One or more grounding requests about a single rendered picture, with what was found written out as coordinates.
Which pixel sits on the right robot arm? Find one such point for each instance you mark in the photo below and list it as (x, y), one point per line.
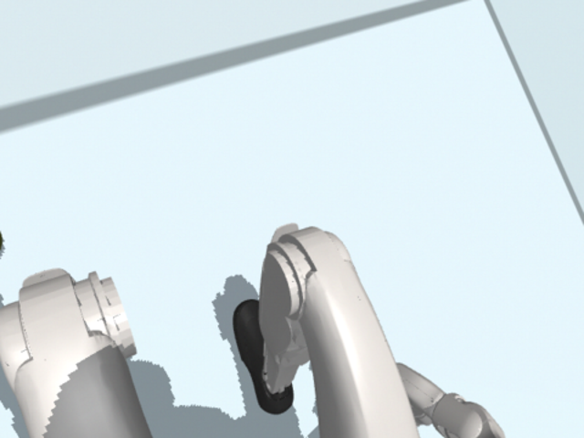
(454, 417)

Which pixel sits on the right robot foot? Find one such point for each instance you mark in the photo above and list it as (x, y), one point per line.
(250, 343)

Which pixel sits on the right robot hand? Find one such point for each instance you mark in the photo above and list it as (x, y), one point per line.
(422, 393)

